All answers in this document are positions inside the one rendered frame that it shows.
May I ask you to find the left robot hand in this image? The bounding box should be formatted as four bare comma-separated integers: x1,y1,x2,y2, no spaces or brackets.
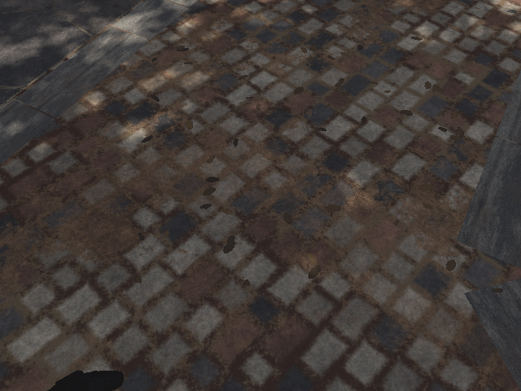
47,371,124,391

